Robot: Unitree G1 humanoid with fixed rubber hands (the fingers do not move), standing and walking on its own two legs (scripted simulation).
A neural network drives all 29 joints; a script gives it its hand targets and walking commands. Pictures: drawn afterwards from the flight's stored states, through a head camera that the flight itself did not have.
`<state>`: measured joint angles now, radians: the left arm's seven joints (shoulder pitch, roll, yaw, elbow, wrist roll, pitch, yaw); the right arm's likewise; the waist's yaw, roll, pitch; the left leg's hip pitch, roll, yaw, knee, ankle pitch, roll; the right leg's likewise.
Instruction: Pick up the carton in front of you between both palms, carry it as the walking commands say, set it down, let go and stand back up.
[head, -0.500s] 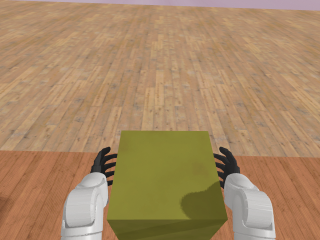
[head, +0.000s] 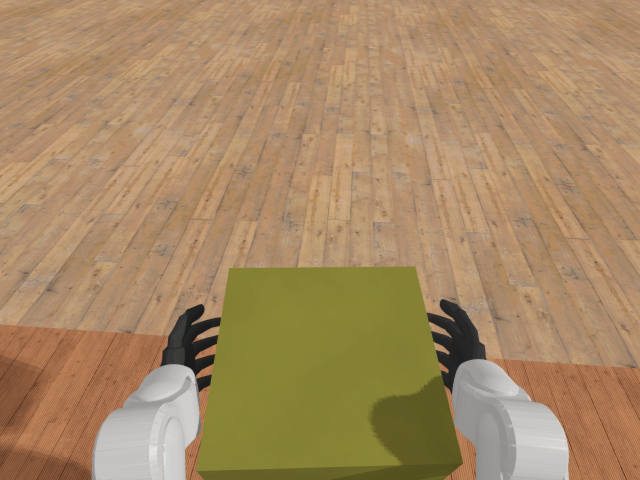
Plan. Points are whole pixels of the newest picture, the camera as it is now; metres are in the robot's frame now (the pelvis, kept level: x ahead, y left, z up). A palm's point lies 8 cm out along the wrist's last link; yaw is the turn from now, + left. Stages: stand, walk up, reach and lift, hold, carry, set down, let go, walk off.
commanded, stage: carry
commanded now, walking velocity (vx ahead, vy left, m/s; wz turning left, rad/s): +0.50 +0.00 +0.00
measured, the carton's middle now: (322, 397) +0.25 +0.02 +0.02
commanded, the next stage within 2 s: none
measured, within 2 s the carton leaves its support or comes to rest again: neither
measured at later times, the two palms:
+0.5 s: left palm (245, 187) +0.60 +0.17 +0.08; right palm (420, 194) +0.58 -0.13 +0.09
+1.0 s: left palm (294, 92) +1.02 +0.13 +0.08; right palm (412, 94) +1.02 -0.17 +0.08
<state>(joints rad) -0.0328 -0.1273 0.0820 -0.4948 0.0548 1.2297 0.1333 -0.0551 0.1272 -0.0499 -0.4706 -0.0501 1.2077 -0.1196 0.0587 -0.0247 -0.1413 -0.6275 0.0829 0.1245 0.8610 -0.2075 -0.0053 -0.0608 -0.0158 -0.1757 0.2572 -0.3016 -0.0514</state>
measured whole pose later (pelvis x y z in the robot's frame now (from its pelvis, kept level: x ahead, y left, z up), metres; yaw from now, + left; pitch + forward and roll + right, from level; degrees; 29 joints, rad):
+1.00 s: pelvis +0.64 -0.02 -0.01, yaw -1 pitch +6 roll +1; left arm -0.64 -0.07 0.28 0.00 0.00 1.07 0.18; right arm -0.64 0.08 -0.29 -0.04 -0.04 1.08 -0.16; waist 0.05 0.00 0.08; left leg -0.66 0.06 0.00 0.94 -0.32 0.05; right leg -0.35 0.03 -0.17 0.53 -0.29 -0.11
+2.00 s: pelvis +1.37 +0.13 -0.14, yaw +26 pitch +5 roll -1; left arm -0.39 -0.14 0.12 -0.05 0.08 1.00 0.16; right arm -0.27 0.08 -0.22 -0.13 -0.01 0.96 -0.12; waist -0.04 -0.03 -0.10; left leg -0.19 -0.26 -0.09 1.04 -0.31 0.00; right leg -0.48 0.02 -0.18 0.48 -0.04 -0.08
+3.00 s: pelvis +1.97 +0.35 -0.13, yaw -7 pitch +4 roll +0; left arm -0.03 -0.13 0.06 -0.51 0.06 1.21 0.13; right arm -0.01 0.13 -0.04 -0.49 -0.07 1.17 -0.12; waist 0.02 -0.03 -0.13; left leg -0.40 0.07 0.16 0.48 -0.11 -0.02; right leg -0.23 0.00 0.00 0.62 -0.41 -0.03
